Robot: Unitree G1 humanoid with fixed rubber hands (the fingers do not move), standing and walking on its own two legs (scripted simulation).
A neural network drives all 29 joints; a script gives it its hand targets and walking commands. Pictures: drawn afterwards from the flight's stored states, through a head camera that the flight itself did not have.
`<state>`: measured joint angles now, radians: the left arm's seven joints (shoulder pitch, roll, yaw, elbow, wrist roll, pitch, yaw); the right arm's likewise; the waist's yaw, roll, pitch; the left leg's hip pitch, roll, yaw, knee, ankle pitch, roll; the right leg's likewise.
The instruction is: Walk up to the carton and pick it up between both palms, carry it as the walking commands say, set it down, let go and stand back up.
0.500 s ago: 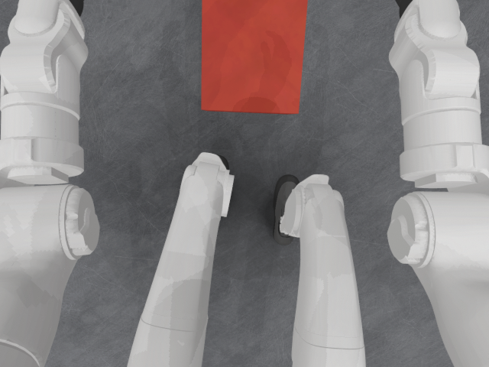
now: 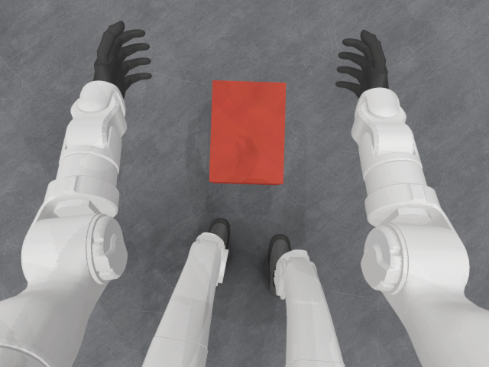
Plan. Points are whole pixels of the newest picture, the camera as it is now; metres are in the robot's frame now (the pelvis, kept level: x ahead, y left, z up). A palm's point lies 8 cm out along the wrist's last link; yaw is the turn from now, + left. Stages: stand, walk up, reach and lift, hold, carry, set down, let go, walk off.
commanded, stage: let go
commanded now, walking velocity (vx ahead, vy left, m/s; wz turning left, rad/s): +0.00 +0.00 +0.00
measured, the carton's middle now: (247, 136) +0.52 +0.06 -0.60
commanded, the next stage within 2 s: stand in 1.22 s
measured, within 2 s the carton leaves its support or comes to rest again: neither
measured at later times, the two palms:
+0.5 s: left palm (73, 147) +0.36 +0.26 -0.02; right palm (437, 167) +0.41 -0.18 -0.03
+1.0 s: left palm (70, 263) +0.24 +0.21 +0.03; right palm out of the picture +0.26 -0.25 +0.04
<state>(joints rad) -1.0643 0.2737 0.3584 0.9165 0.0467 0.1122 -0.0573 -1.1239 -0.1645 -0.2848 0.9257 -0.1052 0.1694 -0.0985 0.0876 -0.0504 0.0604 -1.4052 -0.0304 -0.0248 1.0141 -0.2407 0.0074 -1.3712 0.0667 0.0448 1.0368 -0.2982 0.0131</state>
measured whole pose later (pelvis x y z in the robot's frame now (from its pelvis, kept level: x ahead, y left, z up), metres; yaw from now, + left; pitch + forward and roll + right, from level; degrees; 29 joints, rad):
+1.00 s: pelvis +0.09 -0.02 +0.11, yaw +2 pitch -4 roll +1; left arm 0.23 0.22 0.03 0.40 0.00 0.12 -0.08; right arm 0.23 -0.21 -0.05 0.43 -0.01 0.10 0.06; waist 0.01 -0.04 0.12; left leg -0.14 -0.03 -0.06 0.44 -0.22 -0.01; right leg -0.11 0.04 0.04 0.47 -0.28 -0.03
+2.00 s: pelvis +0.12 +0.01 +0.11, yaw +1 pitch -1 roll +0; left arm 0.22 0.36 0.01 0.87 0.02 -0.01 0.02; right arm 0.16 -0.32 -0.03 0.93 -0.03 -0.02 -0.01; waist 0.00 -0.04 -0.05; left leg -0.14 -0.05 -0.04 0.40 -0.23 0.03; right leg -0.09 0.02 0.06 0.40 -0.28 0.00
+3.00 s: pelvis +0.08 +0.01 +0.11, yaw +2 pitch -3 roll +0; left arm 0.18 0.38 0.00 1.05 0.02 -0.01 0.01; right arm 0.16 -0.36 -0.01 1.07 -0.01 -0.02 -0.01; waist 0.00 -0.03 0.00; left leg -0.13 -0.05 -0.05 0.34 -0.15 0.03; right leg -0.09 0.01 0.05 0.35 -0.21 0.00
